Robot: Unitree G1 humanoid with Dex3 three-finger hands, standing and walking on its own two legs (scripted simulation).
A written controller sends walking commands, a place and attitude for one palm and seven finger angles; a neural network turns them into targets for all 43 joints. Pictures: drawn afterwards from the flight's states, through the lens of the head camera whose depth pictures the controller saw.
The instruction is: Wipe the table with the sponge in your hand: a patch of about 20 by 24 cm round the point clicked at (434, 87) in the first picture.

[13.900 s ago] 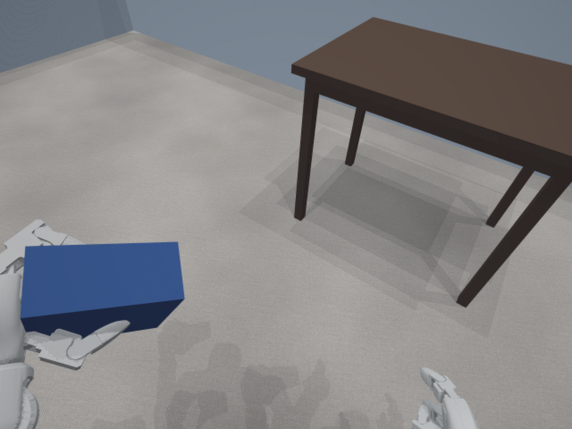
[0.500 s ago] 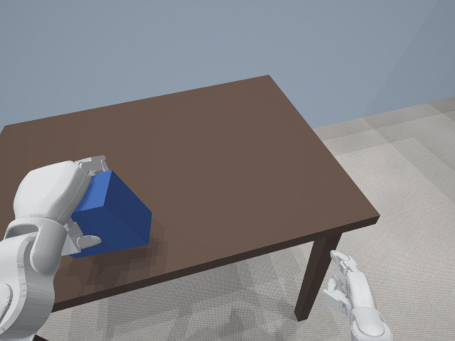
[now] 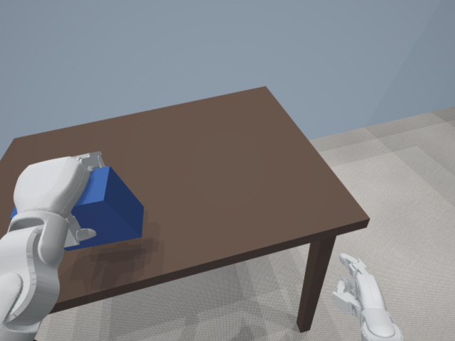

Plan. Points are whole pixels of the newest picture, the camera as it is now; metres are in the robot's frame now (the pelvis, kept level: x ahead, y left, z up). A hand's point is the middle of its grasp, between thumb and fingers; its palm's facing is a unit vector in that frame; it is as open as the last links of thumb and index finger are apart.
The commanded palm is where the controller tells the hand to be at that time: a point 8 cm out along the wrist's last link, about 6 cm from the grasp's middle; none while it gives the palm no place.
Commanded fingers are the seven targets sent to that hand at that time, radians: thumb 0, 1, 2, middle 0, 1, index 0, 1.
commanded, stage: turn the palm down, sponge in hand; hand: left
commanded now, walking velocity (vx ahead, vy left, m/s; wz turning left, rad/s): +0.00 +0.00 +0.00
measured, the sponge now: (94, 217) +0.24 +0.28 +0.13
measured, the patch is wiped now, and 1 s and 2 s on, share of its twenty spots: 0.00 0.00 0.00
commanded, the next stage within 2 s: move the sponge above the wiping area in 0.10 s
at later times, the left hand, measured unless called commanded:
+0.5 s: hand (68, 196) +0.24 +0.30 +0.18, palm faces +0.23 -0.06 -0.97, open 10.0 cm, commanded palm +0.19 +0.29 +0.23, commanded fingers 0.00 0.10 1.30 -1.20 -1.60 -1.20 -1.60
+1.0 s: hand (81, 203) +0.24 +0.29 +0.16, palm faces +0.19 -0.10 -0.98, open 10.0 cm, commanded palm +0.20 +0.28 +0.21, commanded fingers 0.00 0.10 1.30 -1.20 -1.60 -1.20 -1.60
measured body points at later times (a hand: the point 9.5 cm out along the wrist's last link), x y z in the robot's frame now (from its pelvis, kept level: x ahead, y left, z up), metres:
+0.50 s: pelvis +0.01 +0.01 +0.00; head -0.01 -0.04 +0.45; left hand +0.22 +0.30 +0.23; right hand +0.27 -0.17 -0.07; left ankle +0.04 +0.17 -0.74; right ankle +0.00 -0.12 -0.74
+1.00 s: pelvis +0.00 +0.01 +0.00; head -0.02 -0.04 +0.45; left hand +0.23 +0.29 +0.22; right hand +0.27 -0.17 -0.07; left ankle +0.04 +0.17 -0.74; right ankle +0.00 -0.12 -0.74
